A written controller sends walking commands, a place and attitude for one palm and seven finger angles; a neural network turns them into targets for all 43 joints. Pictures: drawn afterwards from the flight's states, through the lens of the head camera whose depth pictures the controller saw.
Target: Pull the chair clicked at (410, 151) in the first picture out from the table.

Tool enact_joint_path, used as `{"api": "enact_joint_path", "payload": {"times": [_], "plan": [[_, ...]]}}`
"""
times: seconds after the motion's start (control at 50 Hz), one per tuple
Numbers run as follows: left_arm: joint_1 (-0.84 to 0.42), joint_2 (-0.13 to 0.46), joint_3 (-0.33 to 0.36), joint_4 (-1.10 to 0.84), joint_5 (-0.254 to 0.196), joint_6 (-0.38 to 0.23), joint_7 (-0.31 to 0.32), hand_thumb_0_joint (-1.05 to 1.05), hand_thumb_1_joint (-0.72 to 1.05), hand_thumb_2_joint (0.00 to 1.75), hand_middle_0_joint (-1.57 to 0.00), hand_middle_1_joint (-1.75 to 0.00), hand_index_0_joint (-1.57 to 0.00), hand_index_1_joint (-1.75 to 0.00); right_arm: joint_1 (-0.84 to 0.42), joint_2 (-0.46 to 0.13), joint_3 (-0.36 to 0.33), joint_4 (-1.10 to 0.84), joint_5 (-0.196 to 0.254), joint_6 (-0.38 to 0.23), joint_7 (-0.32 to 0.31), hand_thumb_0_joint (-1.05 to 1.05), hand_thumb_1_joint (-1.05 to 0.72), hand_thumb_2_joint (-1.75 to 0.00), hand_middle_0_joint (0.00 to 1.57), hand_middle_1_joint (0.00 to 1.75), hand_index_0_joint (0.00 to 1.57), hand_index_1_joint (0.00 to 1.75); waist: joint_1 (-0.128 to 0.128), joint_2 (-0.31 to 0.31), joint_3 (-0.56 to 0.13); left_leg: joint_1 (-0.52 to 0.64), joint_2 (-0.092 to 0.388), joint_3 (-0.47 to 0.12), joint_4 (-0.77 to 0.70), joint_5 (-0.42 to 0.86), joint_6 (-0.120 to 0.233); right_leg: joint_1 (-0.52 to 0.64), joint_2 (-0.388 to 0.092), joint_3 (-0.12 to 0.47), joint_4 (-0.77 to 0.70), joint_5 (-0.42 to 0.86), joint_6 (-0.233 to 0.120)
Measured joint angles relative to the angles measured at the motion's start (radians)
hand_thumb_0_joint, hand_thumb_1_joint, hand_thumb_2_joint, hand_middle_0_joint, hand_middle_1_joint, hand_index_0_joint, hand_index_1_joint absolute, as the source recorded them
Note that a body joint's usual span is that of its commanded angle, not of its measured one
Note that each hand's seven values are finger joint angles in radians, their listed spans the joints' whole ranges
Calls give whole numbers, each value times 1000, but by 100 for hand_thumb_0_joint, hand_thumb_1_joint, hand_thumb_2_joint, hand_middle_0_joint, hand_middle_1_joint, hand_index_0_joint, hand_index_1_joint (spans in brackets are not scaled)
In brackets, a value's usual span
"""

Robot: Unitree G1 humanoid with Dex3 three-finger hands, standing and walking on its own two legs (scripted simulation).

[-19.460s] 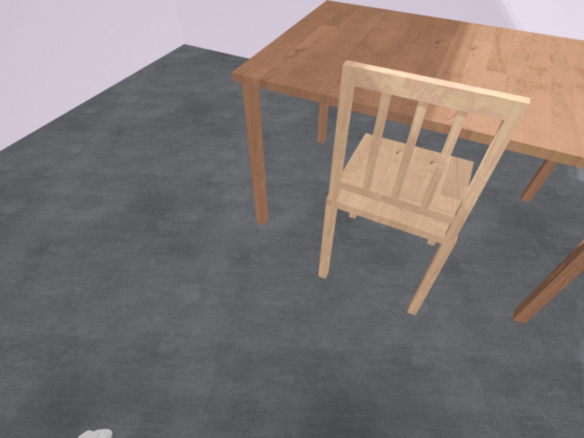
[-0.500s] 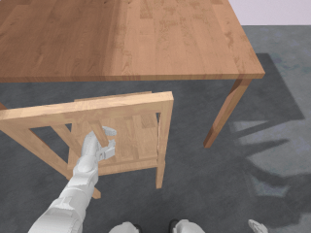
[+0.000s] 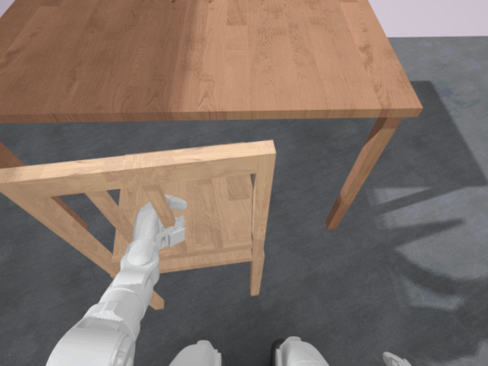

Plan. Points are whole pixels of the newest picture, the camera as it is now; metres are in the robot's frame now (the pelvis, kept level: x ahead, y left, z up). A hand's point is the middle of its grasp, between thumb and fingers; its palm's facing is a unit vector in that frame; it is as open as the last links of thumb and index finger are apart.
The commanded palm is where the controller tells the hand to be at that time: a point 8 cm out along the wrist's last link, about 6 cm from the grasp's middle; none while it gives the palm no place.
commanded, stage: step backward, pulling the chair out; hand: left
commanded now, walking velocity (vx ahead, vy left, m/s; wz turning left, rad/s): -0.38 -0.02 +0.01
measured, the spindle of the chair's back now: (169, 222) +0.38 +0.15 -0.07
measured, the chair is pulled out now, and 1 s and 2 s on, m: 0.16 0.27 0.52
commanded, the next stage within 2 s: none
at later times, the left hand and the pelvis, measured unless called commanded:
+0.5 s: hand (176, 242) +0.33 +0.13 -0.06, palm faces -0.02 -0.99 -0.17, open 5.3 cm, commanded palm +0.30 +0.18 -0.05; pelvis -0.04 +0.02 +0.00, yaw -1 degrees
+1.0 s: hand (172, 295) +0.23 +0.13 -0.05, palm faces +0.00 -0.98 -0.18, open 5.3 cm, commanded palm +0.22 +0.18 -0.06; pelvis -0.13 +0.01 +0.01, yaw -6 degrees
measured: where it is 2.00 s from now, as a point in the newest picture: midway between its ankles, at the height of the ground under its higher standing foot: outside the picture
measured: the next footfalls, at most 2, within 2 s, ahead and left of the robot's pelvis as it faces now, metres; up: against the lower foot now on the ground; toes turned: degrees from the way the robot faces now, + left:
left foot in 0.50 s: +0.02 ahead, +0.15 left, +0.00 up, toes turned +0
right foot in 0.80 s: -0.12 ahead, -0.13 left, +0.00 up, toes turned -6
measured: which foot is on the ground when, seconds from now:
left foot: down 0.00-0.38, up 0.40-0.48, down 0.50-0.86, up 0.88-1.00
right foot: down 0.00-0.56, up 0.58-0.78, down 0.80-1.00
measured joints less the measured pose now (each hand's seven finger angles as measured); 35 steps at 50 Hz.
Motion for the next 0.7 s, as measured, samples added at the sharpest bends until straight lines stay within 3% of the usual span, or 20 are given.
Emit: {"api": "enact_joint_path", "payload": {"times": [0.04,0.08,0.1,0.18,0.26,0.36,0.46,0.5,0.52,0.56,0.6,0.64,0.7], "plan": [[-6,-5,-7,-4,8,9,0,3,68,80,-35,-121,-49,-144,-3,-16,-2,2,-1,-2,0,0,-90,-89,21,30,21,30,-10,-6,-5,47,11,-23,-57,27,-4,1,-11,-4,-17,12,10],[-17,-10,-25,-17,17,23,-4,3,69,79,-33,-122,-49,-144,-6,-33,-9,-4,-4,1,-6,0,-90,-89,21,30,21,30,-22,-4,-3,71,30,-16,-139,201,5,-2,-22,-16,-24,19,24],[-22,-8,-35,-27,18,30,-5,2,69,78,-32,-123,-49,-144,-10,-34,-14,-9,-5,7,-9,0,-90,-89,21,30,21,30,-17,-13,5,72,27,-5,-139,223,11,-1,-26,-10,-27,24,30],[-8,6,-58,-69,19,46,-17,2,70,77,-31,-124,-49,-144,-5,-15,-20,-49,-20,30,-9,0,-90,-89,20,30,20,30,8,-35,9,72,33,26,-125,165,25,6,-19,21,33,-35,25],[-2,21,-40,-82,27,33,-25,2,69,78,-32,-125,-49,-144,-22,23,-12,-53,-34,30,13,0,-90,-89,20,30,20,30,27,-18,27,66,74,33,-110,159,14,54,14,13,2,-55,27],[-1,43,4,-83,21,25,-25,2,68,79,-34,-123,-49,-144,-42,57,3,-64,-25,42,22,0,-90,-89,21,30,21,30,0,5,46,47,103,16,-106,176,-9,57,42,-6,-37,-20,6],[2,24,17,-97,20,43,-11,2,68,79,-33,-123,-49,-144,-52,19,3,-51,-20,52,6,0,-90,-89,21,30,21,30,-29,11,41,19,48,-38,-7,-10,-23,37,17,-2,-47,4,16],[5,14,6,-115,25,58,-9,2,69,78,-32,-124,-49,-144,-51,-3,2,-47,-19,58,-2,0,-90,-89,21,30,21,30,-39,11,38,54,45,-39,-72,46,-20,32,4,-2,-52,15,30],[5,13,-6,-125,26,66,-9,2,69,78,-31,-124,-49,-144,-51,-10,0,-46,-19,62,-7,0,-90,-89,21,30,21,30,-42,3,42,65,44,-27,-113,154,-14,32,-5,0,-53,19,37],[13,18,-28,-146,25,77,-11,2,69,77,-30,-125,-49,-144,-46,-10,-5,-56,-21,74,-12,0,-90,-89,21,30,21,30,-27,-24,48,81,32,0,-140,209,15,32,-18,19,-49,31,45],[29,20,-42,-155,27,77,-19,2,70,76,-29,-125,-49,-144,-31,-4,-10,-71,-31,79,-8,0,-90,-89,21,30,21,30,-11,-29,39,82,38,15,-152,195,33,26,-10,25,33,-79,33],[34,15,-47,-147,28,67,-21,2,70,76,-28,-125,-49,-144,-20,6,-15,-71,-42,71,4,0,-90,-89,20,30,20,30,3,-13,35,77,57,12,-163,198,34,45,10,18,101,-185,20],[29,18,-41,-121,31,44,-26,2,70,77,-29,-124,-49,-144,-18,31,-9,-56,-48,52,30,0,-90,-89,20,30,20,30,28,1,41,79,87,14,-191,226,25,122,29,10,71,-221,17]]}}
